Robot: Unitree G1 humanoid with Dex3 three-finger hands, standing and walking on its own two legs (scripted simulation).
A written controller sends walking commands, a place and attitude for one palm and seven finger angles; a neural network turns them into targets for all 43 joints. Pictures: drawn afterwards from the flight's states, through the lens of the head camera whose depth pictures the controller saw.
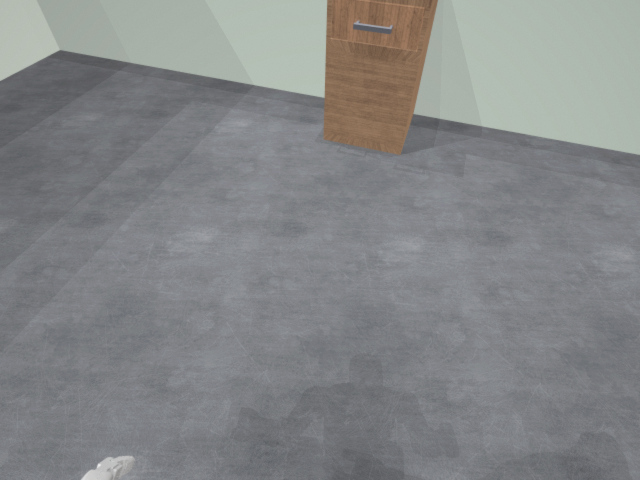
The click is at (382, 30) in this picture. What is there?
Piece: drawer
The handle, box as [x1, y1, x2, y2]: [353, 21, 392, 33]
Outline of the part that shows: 353,24 353,28 384,33 390,33 392,25 389,27 362,24 359,21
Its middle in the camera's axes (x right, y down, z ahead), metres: +0.22 -0.91 +1.65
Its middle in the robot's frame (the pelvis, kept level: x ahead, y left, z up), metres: +1.84 -0.14 -0.14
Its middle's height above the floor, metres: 0.63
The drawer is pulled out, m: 0.00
